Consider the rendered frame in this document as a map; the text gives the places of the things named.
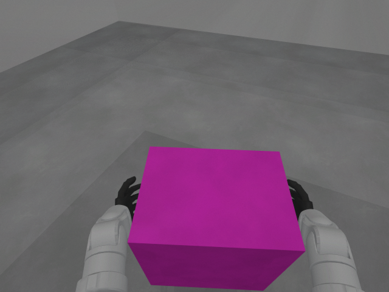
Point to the left robot forearm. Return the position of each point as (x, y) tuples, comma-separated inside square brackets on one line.
[(104, 264)]

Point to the left robot hand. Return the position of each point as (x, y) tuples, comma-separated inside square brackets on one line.
[(124, 195)]

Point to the carton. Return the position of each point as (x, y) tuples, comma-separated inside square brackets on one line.
[(214, 218)]

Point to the right robot hand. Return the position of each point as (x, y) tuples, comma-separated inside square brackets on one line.
[(300, 199)]

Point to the right robot forearm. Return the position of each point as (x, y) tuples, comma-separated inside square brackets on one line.
[(329, 255)]

